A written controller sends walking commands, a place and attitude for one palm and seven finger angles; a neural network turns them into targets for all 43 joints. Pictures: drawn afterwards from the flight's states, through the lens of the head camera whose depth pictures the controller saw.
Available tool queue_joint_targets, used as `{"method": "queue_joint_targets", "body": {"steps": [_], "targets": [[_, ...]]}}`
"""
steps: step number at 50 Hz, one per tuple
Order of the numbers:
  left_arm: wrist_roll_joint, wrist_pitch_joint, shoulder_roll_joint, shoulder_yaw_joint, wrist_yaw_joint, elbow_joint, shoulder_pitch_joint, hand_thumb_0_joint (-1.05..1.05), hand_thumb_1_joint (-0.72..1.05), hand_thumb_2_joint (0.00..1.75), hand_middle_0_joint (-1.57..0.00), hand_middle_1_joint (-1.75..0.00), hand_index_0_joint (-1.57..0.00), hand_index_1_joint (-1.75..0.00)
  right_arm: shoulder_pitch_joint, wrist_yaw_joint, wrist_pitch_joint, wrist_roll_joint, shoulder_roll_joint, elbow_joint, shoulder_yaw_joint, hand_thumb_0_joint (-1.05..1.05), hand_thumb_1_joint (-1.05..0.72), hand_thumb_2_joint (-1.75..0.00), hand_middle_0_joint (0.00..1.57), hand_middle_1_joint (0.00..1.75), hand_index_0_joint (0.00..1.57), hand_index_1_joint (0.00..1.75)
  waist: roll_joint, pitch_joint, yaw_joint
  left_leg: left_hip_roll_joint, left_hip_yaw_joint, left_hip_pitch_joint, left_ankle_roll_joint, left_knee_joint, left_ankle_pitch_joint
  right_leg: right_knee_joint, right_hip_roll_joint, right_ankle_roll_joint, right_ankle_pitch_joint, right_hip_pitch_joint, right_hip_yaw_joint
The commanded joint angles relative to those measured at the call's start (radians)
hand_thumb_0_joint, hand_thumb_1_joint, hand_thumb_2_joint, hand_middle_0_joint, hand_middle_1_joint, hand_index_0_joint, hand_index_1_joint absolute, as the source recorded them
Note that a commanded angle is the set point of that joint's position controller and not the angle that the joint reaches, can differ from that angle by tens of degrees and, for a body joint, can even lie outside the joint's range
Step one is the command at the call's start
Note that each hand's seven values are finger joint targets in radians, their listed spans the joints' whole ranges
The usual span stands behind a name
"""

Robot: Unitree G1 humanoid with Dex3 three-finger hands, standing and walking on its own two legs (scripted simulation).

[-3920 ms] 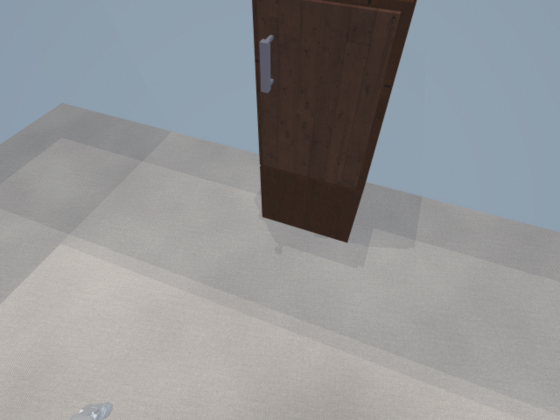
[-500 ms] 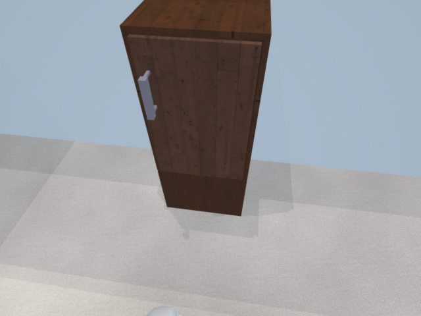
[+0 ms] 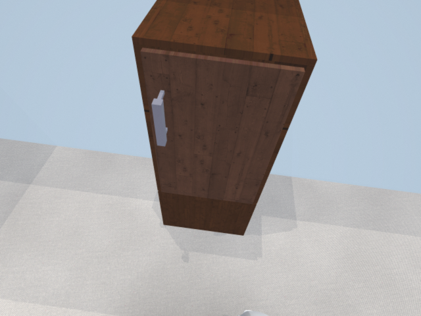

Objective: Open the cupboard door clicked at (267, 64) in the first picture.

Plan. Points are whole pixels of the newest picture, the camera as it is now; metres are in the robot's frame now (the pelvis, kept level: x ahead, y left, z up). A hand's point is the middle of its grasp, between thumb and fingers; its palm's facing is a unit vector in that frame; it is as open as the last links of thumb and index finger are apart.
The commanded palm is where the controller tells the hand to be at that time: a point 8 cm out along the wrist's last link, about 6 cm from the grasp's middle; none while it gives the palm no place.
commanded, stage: come to a stop and stand still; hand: left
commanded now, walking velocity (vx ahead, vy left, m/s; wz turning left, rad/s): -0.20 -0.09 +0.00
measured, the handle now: (161, 118) +0.58 +0.17 +0.01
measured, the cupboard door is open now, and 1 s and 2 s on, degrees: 0 0 0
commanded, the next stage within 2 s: look again from close up in 1.42 s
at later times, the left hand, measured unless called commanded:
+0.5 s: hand out of the picture +0.06 +0.13 -0.16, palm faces +0.05 -0.97 -0.24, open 7.3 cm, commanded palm none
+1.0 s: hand out of the picture +0.00 +0.15 -0.18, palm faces +0.03 -0.99 -0.17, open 7.4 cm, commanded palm none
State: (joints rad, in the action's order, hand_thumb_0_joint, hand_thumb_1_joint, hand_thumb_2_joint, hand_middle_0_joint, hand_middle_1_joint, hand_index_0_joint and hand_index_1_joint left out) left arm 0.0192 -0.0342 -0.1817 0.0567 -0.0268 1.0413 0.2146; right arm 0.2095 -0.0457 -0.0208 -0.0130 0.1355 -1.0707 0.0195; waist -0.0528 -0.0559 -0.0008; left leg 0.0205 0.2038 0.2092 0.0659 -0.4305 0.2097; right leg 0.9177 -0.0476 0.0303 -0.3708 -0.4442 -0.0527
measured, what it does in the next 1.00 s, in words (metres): steps on the spot: right foot, then left foot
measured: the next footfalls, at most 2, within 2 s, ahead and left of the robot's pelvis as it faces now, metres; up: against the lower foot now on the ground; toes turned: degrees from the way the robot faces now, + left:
right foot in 0.24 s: +0.04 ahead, -0.15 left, +0.00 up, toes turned -5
left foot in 0.68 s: +0.00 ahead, +0.08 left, +0.00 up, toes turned +2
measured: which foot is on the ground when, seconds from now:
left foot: down 0.00-0.24, up 0.26-0.66, down 0.68-1.00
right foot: up 0.00-0.22, down 0.24-0.70, up 0.72-1.00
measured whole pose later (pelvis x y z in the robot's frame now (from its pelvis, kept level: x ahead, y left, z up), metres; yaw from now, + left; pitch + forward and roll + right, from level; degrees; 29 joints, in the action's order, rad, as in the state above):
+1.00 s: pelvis +0.00 -0.02 +0.00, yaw +0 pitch +1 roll +1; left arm 0.01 -0.03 -0.17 0.04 0.00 1.11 0.27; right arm 0.29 -0.05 -0.01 -0.02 0.13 -1.11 0.01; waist -0.04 -0.04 0.01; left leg 0.00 0.04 0.12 0.01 -0.37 0.27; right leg 0.59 -0.04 0.03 -0.31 -0.28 -0.05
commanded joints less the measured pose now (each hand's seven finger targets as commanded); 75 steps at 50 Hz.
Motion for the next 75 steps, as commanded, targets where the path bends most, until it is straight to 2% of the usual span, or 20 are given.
{"method": "queue_joint_targets", "body": {"steps": [1,7,10,11,12,13,14,16,27,32,35,36,40,45,48,50,51,54,59,75], "targets": [[0.007,-0.024,-0.048,0.017,-0.003,-0.054,0.067,0.0,0.9,0.9,-0.2,-0.3,-0.2,-0.3,0.054,-0.014,0.012,-0.012,0.178,0.039,0.057,0.0,-0.9,-0.9,0.2,0.3,0.2,0.3,0.175,0.05,0.002,0.349,-0.213,-0.08,0.116,0.078,-0.701,0.055,-0.01,0.0,-0.038,-0.025,0.054],[0.003,-0.01,-0.037,0.013,-0.002,-0.105,-0.007,0.0,0.9,0.9,-0.2,-0.3,-0.2,-0.3,0.068,0.0,0.026,-0.019,0.192,0.044,0.078,0.0,-0.9,-0.9,0.2,0.3,0.2,0.3,0.22,0.084,0.025,0.324,-0.227,-0.096,0.099,0.041,-0.626,-0.173,0.005,-0.019,-0.041,0.08,0.005],[0.005,0.015,-0.059,0.014,-0.006,-0.084,0.065,0.0,0.9,0.9,-0.2,-0.3,-0.2,-0.3,0.058,0.015,0.032,-0.009,0.176,0.051,0.078,0.0,-0.9,-0.9,0.2,0.3,0.2,0.3,0.171,0.113,-0.012,0.243,-0.172,-0.033,0.02,-0.055,-0.41,-0.479,-0.003,-0.02,0.227,0.258,-0.019],[0.01,0.03,-0.11,0.017,-0.012,-0.081,0.077,0.0,0.9,0.9,-0.2,-0.3,-0.2,-0.3,0.079,0.023,0.031,-0.001,0.128,0.056,0.072,0.0,-0.9,-0.9,0.2,0.3,0.2,0.3,0.024,0.142,-0.009,0.161,-0.113,0.035,-0.043,-0.16,-0.183,-0.551,-0.116,-0.047,0.44,0.335,0.099],[0.011,0.041,-0.175,0.02,-0.017,-0.082,0.055,0.0,0.9,0.9,-0.2,-0.3,-0.2,-0.3,0.081,0.03,0.034,0.005,0.062,0.081,0.055,0.0,-0.9,-0.9,0.2,0.3,0.2,0.3,-0.159,0.118,0.006,0.048,-0.063,0.184,-0.092,-0.237,0.232,-0.55,-0.296,-0.131,0.694,0.364,0.265],[0.006,0.039,-0.184,0.018,-0.014,-0.089,0.076,0.0,0.9,0.9,-0.2,-0.3,-0.2,-0.3,0.04,0.026,0.053,0.004,0.068,0.091,0.053,0.0,-0.9,-0.9,0.2,0.3,0.2,0.3,-0.118,0.132,-0.035,0.029,-0.143,0.158,-0.092,-0.362,0.382,-0.574,-0.355,-0.214,0.708,0.292,0.287],[0.007,0.043,-0.177,0.022,-0.019,-0.084,0.051,0.0,0.9,0.9,-0.2,-0.3,-0.2,-0.3,0.036,0.023,0.064,0.001,0.068,0.095,0.051,0.0,-0.9,-0.9,0.2,0.3,0.2,0.3,-0.163,0.135,-0.017,0.024,-0.183,0.171,-0.091,-0.435,0.387,-0.578,-0.331,-0.233,0.699,0.28,0.301],[0.005,0.044,-0.145,0.012,-0.018,-0.092,-0.022,0.0,0.9,0.9,-0.2,-0.3,-0.2,-0.3,0.058,0.025,0.065,0.0,0.085,0.06,0.051,0.0,-0.9,-0.9,0.2,0.3,0.2,0.3,-0.094,0.093,0.009,0.027,-0.208,0.209,-0.099,-0.53,0.29,-0.561,-0.267,-0.218,0.653,0.288,0.225],[0.013,0.041,-0.185,0.038,-0.012,-0.07,0.071,0.0,0.9,0.9,-0.2,-0.3,-0.2,-0.3,-0.006,0.042,0.053,-0.001,0.11,0.102,0.045,0.0,-0.9,-0.9,0.2,0.3,0.2,0.3,-0.105,0.07,-0.057,0.01,-0.186,0.176,-0.103,-0.324,0.237,-0.626,-0.27,-0.214,0.361,0.321,0.27],[0.001,0.03,-0.151,0.024,-0.003,-0.051,0.006,0.0,0.9,0.9,-0.2,-0.3,-0.2,-0.3,0.123,0.036,0.028,-0.001,0.098,0.047,0.028,0.0,-0.9,-0.9,0.2,0.3,0.2,0.3,-0.08,0.078,0.016,0.001,-0.152,-0.139,-0.079,0.041,0.039,-0.603,-0.152,-0.112,0.036,0.127,0.173],[-0.001,0.024,-0.044,-0.008,0.013,-0.057,0.012,0.0,0.9,0.9,-0.2,-0.3,-0.2,-0.3,0.11,0.024,0.017,-0.016,0.231,0.058,0.04,0.0,-0.9,-0.9,0.2,0.3,0.2,0.3,0.274,-0.011,0.022,0.289,-0.523,0.0,0.042,0.302,0.401,-0.323,0.021,-0.017,-0.065,0.02,-0.025],[0.009,0.017,-0.048,-0.009,0.013,-0.044,-0.004,0.0,0.9,0.9,-0.2,-0.3,-0.2,-0.3,0.072,0.019,0.014,-0.016,0.216,0.058,0.039,0.0,-0.9,-0.9,0.2,0.3,0.2,0.3,0.318,-0.069,0.026,0.294,-0.55,0.062,0.062,0.364,0.46,-0.212,0.009,-0.016,-0.072,0.017,0.005],[0.01,0.025,-0.049,-0.007,0.032,0.013,0.075,0.0,0.9,0.9,-0.2,-0.3,-0.2,-0.3,0.052,0.003,-0.001,-0.01,0.17,0.05,0.021,0.0,-0.9,-0.9,0.2,0.3,0.2,0.3,0.165,-0.056,-0.005,0.231,-0.396,-0.039,0.06,0.301,0.149,-0.044,-0.002,-0.013,0.008,-0.039,0.045],[-0.001,0.026,-0.027,-0.02,0.027,0.007,0.028,0.0,0.9,0.9,-0.2,-0.3,-0.2,-0.3,0.133,-0.01,-0.008,-0.013,0.165,0.002,0.026,0.0,-0.9,-0.9,0.2,0.3,0.2,0.3,0.171,0.003,0.031,0.244,-0.334,-0.156,0.083,0.169,-0.391,-0.199,-0.008,0.003,-0.029,0.025,0.025],[-0.009,0.029,-0.022,-0.018,0.02,0.024,0.071,0.0,0.9,0.9,-0.2,-0.3,-0.2,-0.3,0.119,-0.013,-0.001,-0.009,0.171,-0.016,0.033,0.0,-0.9,-0.9,0.2,0.3,0.2,0.3,0.194,0.04,0.007,0.215,-0.298,-0.156,0.056,0.073,-0.539,-0.394,0.007,-0.005,0.076,0.147,0.0],[-0.009,0.045,-0.054,-0.012,0.011,0.053,0.126,0.0,0.9,0.9,-0.2,-0.3,-0.2,-0.3,0.142,-0.011,-0.006,0.001,0.138,-0.031,0.03,0.0,-0.9,-0.9,0.2,0.3,0.2,0.3,0.118,0.079,-0.01,0.156,-0.259,-0.069,-0.013,-0.01,-0.456,-0.558,-0.027,-0.021,0.35,0.337,0.034],[-0.009,0.051,-0.082,-0.011,0.003,0.069,0.14,0.0,0.9,0.9,-0.2,-0.3,-0.2,-0.3,0.149,-0.007,-0.009,0.007,0.103,-0.034,0.021,0.0,-0.9,-0.9,0.2,0.3,0.2,0.3,0.057,0.096,-0.006,0.116,-0.225,0.026,-0.047,-0.017,-0.274,-0.523,-0.105,-0.048,0.527,0.437,0.1],[-0.013,0.059,-0.087,-0.017,-0.006,0.087,0.129,0.0,0.9,0.9,-0.2,-0.3,-0.2,-0.3,0.14,-0.003,0.007,0.003,0.061,-0.046,0.007,0.0,-0.9,-0.9,0.2,0.3,0.2,0.3,-0.106,0.089,-0.002,0.061,-0.176,0.016,-0.081,-0.001,-0.035,-0.516,-0.154,-0.103,0.665,0.405,0.139],[-0.018,0.058,-0.064,-0.027,-0.012,0.081,0.096,0.0,0.9,0.9,-0.2,-0.3,-0.2,-0.3,0.158,-0.005,0.002,0.001,0.062,-0.088,0.0,0.0,-0.9,-0.9,0.2,0.3,0.2,0.3,0.032,0.069,-0.004,0.095,-0.196,-0.049,-0.077,0.046,-0.252,-0.494,-0.089,-0.074,0.675,0.392,0.078],[-0.015,0.055,-0.075,-0.03,-0.013,0.072,0.079,0.0,0.9,0.9,-0.2,-0.3,-0.2,-0.3,0.132,-0.005,0.013,0.0,0.083,-0.078,-0.002,0.0,-0.9,-0.9,0.2,0.3,0.2,0.3,0.052,0.007,0.005,0.097,-0.19,-0.083,-0.077,0.081,-0.143,-0.578,-0.07,-0.067,0.481,0.329,0.096]]}}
